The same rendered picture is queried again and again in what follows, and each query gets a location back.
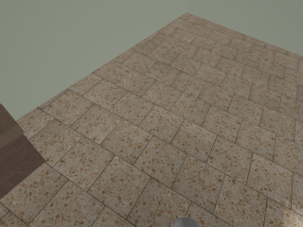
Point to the cabinet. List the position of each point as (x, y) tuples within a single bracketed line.
[(18, 159)]

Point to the drawer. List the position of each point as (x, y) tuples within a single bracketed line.
[(9, 128)]

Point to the right robot thigh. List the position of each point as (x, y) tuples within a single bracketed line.
[(184, 222)]

